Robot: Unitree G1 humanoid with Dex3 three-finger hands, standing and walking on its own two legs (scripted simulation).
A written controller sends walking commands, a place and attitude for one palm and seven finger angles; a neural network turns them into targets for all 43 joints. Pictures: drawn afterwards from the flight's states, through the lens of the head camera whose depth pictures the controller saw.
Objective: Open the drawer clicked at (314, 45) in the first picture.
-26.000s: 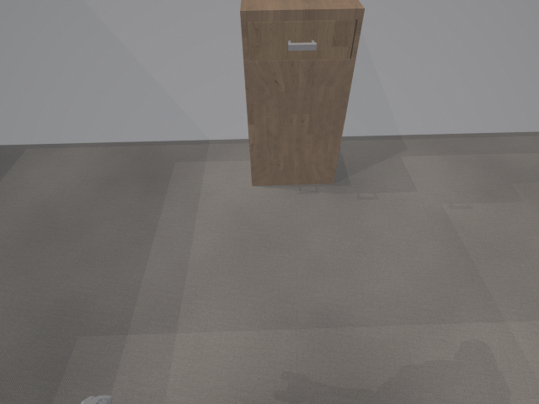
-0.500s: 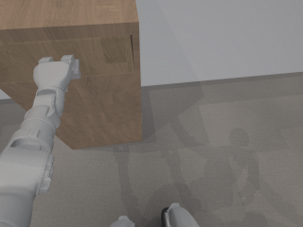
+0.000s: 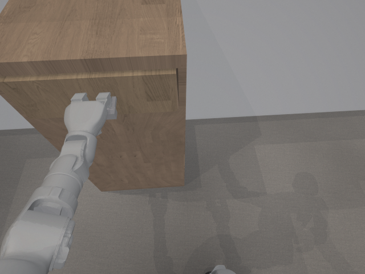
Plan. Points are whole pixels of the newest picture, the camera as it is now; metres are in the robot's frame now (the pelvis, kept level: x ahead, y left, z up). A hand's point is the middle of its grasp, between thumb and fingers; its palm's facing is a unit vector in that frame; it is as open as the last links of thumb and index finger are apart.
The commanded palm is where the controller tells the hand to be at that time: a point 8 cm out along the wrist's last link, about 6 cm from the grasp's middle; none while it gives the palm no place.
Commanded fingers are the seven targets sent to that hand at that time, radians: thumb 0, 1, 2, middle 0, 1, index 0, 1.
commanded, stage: pull the drawer open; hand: left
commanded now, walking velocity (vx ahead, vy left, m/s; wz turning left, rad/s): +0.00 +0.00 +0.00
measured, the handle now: (94, 107) +0.49 +0.22 +0.03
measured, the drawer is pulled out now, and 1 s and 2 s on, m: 0.01 0.11 0.27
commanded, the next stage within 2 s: none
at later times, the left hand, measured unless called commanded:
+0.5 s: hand (95, 133) +0.43 +0.21 +0.00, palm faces -0.03 -0.04 -1.00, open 5.3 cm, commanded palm +0.38 +0.22 +0.06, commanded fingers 0.00 0.90 0.90 -0.40 -1.35 -0.40 -1.35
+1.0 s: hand (89, 166) +0.35 +0.21 +0.00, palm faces -0.01 -0.02 -1.00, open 5.3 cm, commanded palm +0.33 +0.22 +0.06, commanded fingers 0.00 0.90 0.90 -0.40 -1.35 -0.40 -1.35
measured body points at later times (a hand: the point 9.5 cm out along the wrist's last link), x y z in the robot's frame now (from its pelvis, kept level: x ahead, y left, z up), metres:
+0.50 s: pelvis -0.01 -0.01 +0.00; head +0.09 -0.02 +0.44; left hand +0.43 +0.21 +0.06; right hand +0.01 -0.28 -0.13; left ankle -0.07 +0.08 -0.70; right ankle +0.00 -0.12 -0.70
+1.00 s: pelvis -0.02 +0.00 +0.01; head +0.04 -0.02 +0.46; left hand +0.34 +0.21 +0.06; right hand +0.16 -0.25 -0.11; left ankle -0.07 +0.08 -0.70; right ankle +0.00 -0.12 -0.70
